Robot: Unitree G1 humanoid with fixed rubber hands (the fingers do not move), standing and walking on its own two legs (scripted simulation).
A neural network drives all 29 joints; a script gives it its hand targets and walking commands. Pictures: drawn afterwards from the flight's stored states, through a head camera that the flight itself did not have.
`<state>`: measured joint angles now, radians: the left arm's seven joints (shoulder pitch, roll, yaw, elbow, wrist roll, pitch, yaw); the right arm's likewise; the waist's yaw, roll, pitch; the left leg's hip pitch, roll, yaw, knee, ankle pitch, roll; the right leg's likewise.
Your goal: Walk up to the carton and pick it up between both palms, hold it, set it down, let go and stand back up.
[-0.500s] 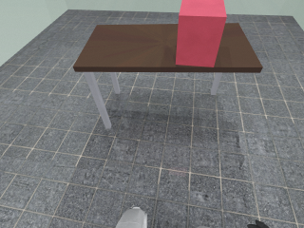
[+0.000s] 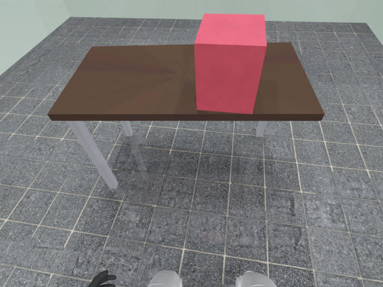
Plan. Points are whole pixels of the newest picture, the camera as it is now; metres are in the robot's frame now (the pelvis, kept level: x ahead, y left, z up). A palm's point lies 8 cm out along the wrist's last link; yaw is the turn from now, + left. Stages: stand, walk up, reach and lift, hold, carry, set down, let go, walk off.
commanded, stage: walk up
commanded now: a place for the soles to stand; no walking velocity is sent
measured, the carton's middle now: (228, 64) +0.79 -0.09 +0.03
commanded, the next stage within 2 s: none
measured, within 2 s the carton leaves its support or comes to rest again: neither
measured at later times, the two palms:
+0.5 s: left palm (139, 217) +0.30 +0.18 -0.09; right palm (357, 244) +0.23 -0.34 -0.09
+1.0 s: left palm (159, 190) +0.38 +0.13 -0.10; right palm (330, 159) +0.45 -0.35 -0.07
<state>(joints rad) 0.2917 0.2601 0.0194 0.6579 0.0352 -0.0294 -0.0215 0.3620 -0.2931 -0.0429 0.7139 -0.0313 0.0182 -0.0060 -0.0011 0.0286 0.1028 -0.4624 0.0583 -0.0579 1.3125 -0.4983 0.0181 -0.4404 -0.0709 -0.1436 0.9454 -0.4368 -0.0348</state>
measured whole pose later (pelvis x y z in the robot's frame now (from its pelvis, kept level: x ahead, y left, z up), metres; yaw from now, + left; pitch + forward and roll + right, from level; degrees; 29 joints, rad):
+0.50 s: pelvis +0.18 -0.07 +0.01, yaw -2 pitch -4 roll +0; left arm 0.28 0.27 0.05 0.65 0.03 0.00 -0.07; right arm 0.36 -0.26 -0.03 0.69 -0.05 -0.03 -0.02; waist -0.02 -0.02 0.13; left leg -0.26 0.16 0.07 0.88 -0.53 -0.03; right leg -0.47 -0.08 -0.08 0.82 -0.27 0.00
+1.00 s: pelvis +0.31 -0.12 +0.01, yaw +1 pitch -3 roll +0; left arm 0.28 0.27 0.00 0.73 0.00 0.03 0.00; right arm 0.19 -0.21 0.01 0.62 0.00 0.02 -0.01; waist 0.02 -0.02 0.11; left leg -0.42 0.07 0.04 0.85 -0.38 -0.03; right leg -0.32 -0.02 -0.03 0.84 -0.46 0.00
